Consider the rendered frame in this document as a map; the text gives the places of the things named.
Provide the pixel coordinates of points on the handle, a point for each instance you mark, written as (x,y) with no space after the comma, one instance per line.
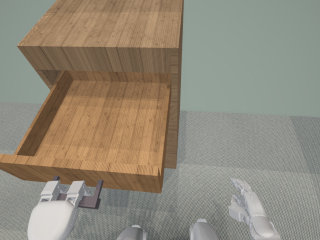
(89,202)

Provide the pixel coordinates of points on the robot right forearm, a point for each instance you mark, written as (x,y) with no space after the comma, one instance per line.
(262,228)

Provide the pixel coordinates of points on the drawer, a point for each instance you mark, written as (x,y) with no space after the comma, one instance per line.
(98,125)

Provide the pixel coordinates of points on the robot right shin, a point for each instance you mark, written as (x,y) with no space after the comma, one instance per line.
(202,220)

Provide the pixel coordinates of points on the cabinet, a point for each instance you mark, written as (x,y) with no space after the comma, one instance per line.
(141,36)

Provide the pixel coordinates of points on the right robot thigh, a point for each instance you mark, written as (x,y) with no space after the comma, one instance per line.
(202,231)

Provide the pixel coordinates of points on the right robot hand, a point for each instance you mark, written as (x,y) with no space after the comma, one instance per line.
(246,207)

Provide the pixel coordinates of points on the left robot hand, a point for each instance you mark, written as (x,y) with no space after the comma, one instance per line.
(55,219)

